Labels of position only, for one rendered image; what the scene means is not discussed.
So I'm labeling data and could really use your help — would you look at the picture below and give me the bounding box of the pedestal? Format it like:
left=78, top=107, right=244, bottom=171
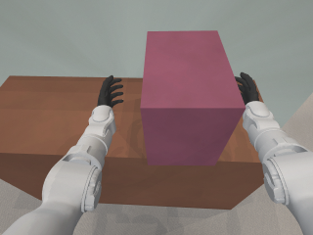
left=0, top=75, right=264, bottom=210

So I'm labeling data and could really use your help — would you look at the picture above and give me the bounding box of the carton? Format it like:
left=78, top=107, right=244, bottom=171
left=140, top=30, right=246, bottom=166

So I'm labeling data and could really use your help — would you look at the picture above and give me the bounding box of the right robot hand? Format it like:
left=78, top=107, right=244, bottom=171
left=235, top=72, right=259, bottom=105

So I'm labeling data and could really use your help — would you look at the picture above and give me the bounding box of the right robot forearm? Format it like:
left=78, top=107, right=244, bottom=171
left=243, top=101, right=313, bottom=165

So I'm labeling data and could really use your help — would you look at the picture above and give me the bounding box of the robot right upper arm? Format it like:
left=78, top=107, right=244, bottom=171
left=262, top=151, right=313, bottom=235

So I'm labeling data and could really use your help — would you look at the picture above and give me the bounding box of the robot left upper arm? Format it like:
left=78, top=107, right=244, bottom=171
left=2, top=161, right=103, bottom=235

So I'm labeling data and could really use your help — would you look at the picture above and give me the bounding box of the left robot forearm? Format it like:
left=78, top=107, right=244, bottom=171
left=42, top=105, right=116, bottom=202

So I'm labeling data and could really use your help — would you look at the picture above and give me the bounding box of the left robot hand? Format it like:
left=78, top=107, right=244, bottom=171
left=97, top=75, right=124, bottom=108

